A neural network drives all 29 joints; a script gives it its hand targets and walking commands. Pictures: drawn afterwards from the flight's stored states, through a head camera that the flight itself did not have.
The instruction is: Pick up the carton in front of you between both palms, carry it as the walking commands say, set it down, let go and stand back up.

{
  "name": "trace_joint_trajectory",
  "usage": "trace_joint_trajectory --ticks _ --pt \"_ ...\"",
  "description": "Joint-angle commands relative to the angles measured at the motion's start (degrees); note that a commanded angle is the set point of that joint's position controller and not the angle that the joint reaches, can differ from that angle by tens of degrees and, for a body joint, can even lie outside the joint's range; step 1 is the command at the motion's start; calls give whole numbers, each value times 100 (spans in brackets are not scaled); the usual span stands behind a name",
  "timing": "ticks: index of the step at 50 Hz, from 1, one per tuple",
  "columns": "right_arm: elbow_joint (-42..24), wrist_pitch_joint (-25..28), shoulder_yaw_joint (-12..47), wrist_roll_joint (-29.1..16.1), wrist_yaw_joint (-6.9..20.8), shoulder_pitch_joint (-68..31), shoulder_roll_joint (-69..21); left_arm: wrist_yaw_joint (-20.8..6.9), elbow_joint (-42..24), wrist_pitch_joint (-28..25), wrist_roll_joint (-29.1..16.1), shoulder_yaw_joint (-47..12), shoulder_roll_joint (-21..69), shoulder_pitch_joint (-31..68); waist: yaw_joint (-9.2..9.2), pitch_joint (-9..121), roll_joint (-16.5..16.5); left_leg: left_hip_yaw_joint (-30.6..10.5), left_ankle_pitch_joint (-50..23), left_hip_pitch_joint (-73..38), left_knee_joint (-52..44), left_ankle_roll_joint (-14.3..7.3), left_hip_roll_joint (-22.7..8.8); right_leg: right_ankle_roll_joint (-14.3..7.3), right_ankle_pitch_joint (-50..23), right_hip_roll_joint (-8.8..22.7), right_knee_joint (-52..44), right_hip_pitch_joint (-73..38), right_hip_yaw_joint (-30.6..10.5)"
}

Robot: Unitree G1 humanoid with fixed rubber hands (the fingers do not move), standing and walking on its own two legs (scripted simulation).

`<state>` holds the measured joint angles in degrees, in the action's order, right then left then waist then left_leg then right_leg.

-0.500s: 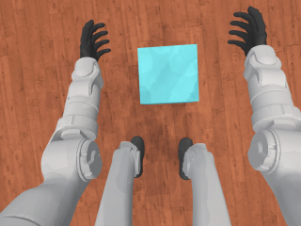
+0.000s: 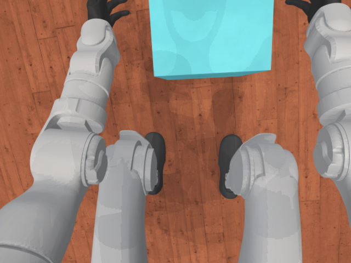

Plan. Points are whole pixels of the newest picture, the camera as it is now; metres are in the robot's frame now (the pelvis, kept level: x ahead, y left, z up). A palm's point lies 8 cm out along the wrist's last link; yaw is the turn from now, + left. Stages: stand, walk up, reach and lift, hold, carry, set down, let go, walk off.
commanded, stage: reach and lift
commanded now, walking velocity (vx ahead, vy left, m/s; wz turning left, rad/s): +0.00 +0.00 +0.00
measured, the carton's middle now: (205, 31) +0.53 -0.03 -0.28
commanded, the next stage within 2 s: none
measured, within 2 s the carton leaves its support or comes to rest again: leaves its support in 1.04 s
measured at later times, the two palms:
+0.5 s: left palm (120, 21) +0.54 +0.14 -0.21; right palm (302, 16) +0.53 -0.21 -0.21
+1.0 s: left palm (129, 17) +0.54 +0.12 -0.20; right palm (288, 12) +0.54 -0.18 -0.21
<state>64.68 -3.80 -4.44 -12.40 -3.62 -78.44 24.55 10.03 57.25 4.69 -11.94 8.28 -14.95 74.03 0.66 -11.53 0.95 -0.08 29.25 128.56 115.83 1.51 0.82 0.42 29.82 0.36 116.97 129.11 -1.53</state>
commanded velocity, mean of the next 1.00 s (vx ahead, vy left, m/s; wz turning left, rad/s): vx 0.00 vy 0.00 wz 0.00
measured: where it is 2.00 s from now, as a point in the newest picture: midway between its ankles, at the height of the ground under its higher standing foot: (190, 175)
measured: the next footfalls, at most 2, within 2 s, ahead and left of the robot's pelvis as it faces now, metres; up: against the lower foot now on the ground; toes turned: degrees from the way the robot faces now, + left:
none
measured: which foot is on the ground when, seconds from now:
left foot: down 0.00-1.00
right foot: down 0.00-1.00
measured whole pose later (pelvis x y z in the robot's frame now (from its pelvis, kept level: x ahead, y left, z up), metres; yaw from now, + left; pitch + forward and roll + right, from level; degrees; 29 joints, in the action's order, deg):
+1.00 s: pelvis +0.00 +0.00 -0.05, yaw +0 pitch +36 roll +1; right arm 68.6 -5.8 -1.1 -10.5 -6.7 -86.6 19.6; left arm 11.1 65.4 4.9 -10.8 9.5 -13.5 83.7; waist -0.7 -19.7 2.7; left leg -0.8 29.8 131.4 125.3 2.3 1.9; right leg 0.0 30.6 0.4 126.5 131.8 -1.3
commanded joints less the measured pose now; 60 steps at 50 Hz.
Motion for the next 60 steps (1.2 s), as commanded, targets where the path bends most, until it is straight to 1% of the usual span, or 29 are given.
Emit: trace_joint_trajectory --ticks 1,4,8,10,13,14,16,19,21,26,28,32,35,36,38,39,40,42,44,46,49,52,53,54,56,57,58,59,60 --pt "-47 190 8 -32 -16 -1703 790 -27 -49 -185 -9 36 -636 1595 -53 5981 -241 216 -672 -3225 -627 125 80 74 -601 1 -838 -3033 140" --pt "137 299 97 -74 -18 -1969 848 -51 186 -295 -57 -23 -730 1834 -48 5843 -237 176 -813 -3183 -383 133 56 67 -713 25 -586 -2977 94" --pt "-44 414 275 -244 -90 -2262 979 -15 85 -426 -302 -232 -890 2127 -62 6449 -285 220 -1275 -3481 -57 132 68 81 -1241 25 -265 -3429 90" --pt "-120 460 392 -349 -146 -2245 981 -17 156 -460 -601 -540 -746 2107 -219 6774 -325 233 -1509 -3626 87 129 97 79 -1541 18 -152 -3683 131" --pt "-370 482 414 -393 -202 -2137 918 -23 118 -473 -809 -786 -701 2042 -367 7082 -361 251 -1673 -3632 196 117 159 83 -1878 -3 -45 -3979 180" --pt "-469 481 403 -397 -214 -2093 895 -15 51 -480 -821 -809 -702 2006 -380 7184 -340 267 -1743 -3666 219 116 184 84 -1961 -20 -31 -4042 191" --pt "-619 466 442 -412 -221 -1988 810 11 -8 -484 -797 -758 -692 1844 -299 7298 -353 316 -1836 -3616 227 113 233 87 -2085 -55 -9 -4205 189" --pt "-415 419 441 -365 -185 -1741 589 8 339 -470 -637 -560 -653 1590 -190 6520 -402 330 -1565 -2988 148 107 240 112 -1882 -67 -45 -3879 140" --pt "-289 414 398 -293 -147 -1636 464 -15 401 -491 -472 -414 -626 1538 -145 6085 -400 319 -1396 -2696 97 106 231 130 -1724 -73 -101 -3628 95" --pt "-58 435 307 -160 -109 -1577 327 -45 439 -565 -205 -217 -631 1588 -87 5632 -337 273 -1234 -2547 19 109 213 140 -1477 -89 -211 -3188 45" --pt "-33 448 362 -176 -105 -1648 211 -53 394 -583 -222 -294 -513 1692 -102 5607 -296 255 -1215 -2623 -11 108 222 124 -1408 -100 -249 -3102 50" --pt "-54 488 608 -257 -107 -1990 -216 -71 321 -606 -353 -595 -1 2068 -198 5690 -219 213 -1230 -2899 -60 96 303 61 -1313 -154 -316 -3078 74" --pt "-23 533 517 -112 -193 -2119 -211 -6 422 -615 -231 -492 169 2110 -269 5760 -187 198 -1243 -3117 -66 117 369 81 -1248 -189 -369 -3121 103" --pt "-122 538 788 -172 -122 -2309 -702 -55 317 -623 -223 -672 596 2278 -208 5743 -200 203 -1248 -3202 -67 92 417 69 -1205 -234 -367 -3137 116" --pt "-76 540 1045 -238 57 -2711 -1755 -214 275 -649 -242 -921 1541 2763 -226 5683 -223 225 -1229 -3060 -80 51 486 15 -1241 -293 -372 -3135 125" --pt "-122 510 1166 -213 194 -2965 -2413 -341 237 -623 -229 -1064 2123 3046 -233 5645 -233 226 -1201 -3008 -65 30 527 -3 -1236 -330 -355 -3133 130" --pt "-162 453 1302 -158 392 -3295 -3258 -532 211 -567 -205 -1248 2907 3425 -247 5561 -252 237 -1139 -2941 -35 19 575 -20 -1189 -374 -338 -3104 143" --pt "-291 279 1317 55 762 -3698 -4376 -912 172 -400 52 -1225 4008 3841 -250 5312 -216 277 -949 -2782 50 12 666 -36 -1042 -452 -286 -2991 186" --pt "-424 111 1217 186 1013 -3687 -4987 -1194 33 -243 215 -1120 4611 3948 -271 5254 -207 356 -872 -2669 121 -8 726 -33 -992 -525 -239 -2933 263" --pt "-655 3 1222 192 1153 -3722 -5403 -1355 -223 -122 213 -1117 5010 4064 -284 5551 -222 421 -1027 -2738 182 -31 756 -53 -1142 -571 -167 -3035 336" --pt "-1267 -106 1501 -37 1220 -3878 -5956 -1433 -749 -22 -73 -1366 5604 4230 -296 6680 -270 505 -1441 -3235 291 -37 786 -58 -1577 -610 -66 -3551 434" --pt "-2297 -227 1836 -304 1184 -4053 -6468 -1424 -1451 121 -353 -1715 6196 4265 -252 8492 -315 603 -2049 -3923 307 -24 823 -32 -2320 -646 -37 -4530 540" --pt "-2690 -294 1907 -322 1166 -4144 -6635 -1432 -1665 201 -398 -1807 6400 4224 -241 9063 -361 635 -2225 -4040 284 -13 847 -17 -2586 -670 -49 -4914 570" --pt "-3039 -380 1965 -290 1144 -4165 -6797 -1438 -1897 284 -412 -1888 6608 4203 -269 9549 -434 665 -2342 -4065 245 -2 878 11 -2819 -700 -86 -5264 590" --pt "-3538 -583 1994 -185 1143 -3996 -7101 -1491 -2365 473 -319 -1961 6851 4182 -308 10028 -558 719 -2351 -3881 132 0 940 53 -3054 -760 -196 -5733 594" --pt "-3684 -678 1949 -109 1144 -3775 -7346 -1521 -2581 527 -240 -1980 6900 4248 -408 10117 -626 692 -2108 -4027 92 -38 968 44 -2588 -819 -344 -5460 617" --pt "-3624 -803 1931 35 1174 -3569 -7304 -1568 -2666 660 -108 -1967 7001 4095 -332 9785 -447 695 -2023 -3687 -89 -12 977 50 -2663 -797 -452 -5471 553" --pt "-3523 -927 1859 185 1215 -3282 -7414 -1625 -2755 765 -30 -1964 7045 3984 -380 9644 -445 663 -1960 -3523 -222 -6 986 47 -2739 -824 -480 -5468 559" --pt "-3394 -1035 1767 298 1235 -3001 -7570 -1664 -2780 852 38 -1973 7119 3898 -419 9483 -363 652 -1794 -3414 -346 6 1003 44 -2613 -848 -558 -5340 562"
